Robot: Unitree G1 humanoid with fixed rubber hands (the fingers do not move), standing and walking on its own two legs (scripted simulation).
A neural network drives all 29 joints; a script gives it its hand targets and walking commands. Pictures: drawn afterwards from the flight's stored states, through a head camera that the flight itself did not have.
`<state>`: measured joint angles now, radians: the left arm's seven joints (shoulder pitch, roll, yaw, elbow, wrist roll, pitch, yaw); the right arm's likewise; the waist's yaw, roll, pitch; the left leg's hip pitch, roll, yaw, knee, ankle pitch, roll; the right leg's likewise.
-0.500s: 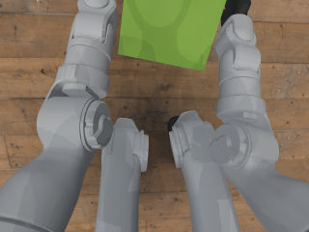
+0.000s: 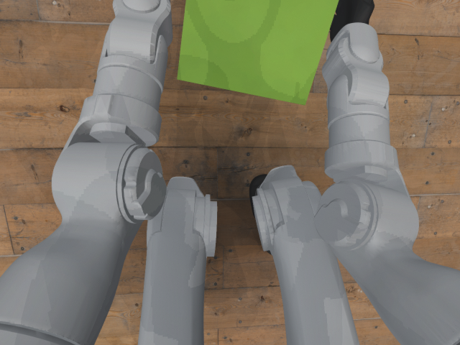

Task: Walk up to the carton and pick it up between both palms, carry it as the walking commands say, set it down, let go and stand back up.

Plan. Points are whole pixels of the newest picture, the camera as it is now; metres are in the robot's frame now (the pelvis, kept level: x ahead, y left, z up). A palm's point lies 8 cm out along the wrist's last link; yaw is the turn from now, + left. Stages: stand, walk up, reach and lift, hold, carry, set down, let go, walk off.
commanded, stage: set down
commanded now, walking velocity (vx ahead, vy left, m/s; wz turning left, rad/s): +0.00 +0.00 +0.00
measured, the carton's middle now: out of the picture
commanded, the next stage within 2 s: let go in 1.94 s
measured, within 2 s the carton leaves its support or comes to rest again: rests again in 0.30 s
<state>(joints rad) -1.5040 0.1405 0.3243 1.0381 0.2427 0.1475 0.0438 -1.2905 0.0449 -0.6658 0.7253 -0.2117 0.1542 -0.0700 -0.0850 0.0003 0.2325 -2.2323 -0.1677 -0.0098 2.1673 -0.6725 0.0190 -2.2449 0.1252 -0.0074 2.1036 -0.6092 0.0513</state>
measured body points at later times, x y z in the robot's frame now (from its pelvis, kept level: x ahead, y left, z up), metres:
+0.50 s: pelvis -0.02 -0.01 -0.01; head +0.35 +0.01 +0.23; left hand +0.56 +0.12 -0.19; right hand +0.50 -0.19 -0.20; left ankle +0.07 +0.09 -0.36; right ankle +0.10 -0.11 -0.36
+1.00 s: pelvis -0.03 -0.01 +0.05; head +0.34 -0.01 +0.29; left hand +0.57 +0.14 -0.10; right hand +0.51 -0.20 -0.10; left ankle +0.07 +0.09 -0.36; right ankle +0.10 -0.11 -0.36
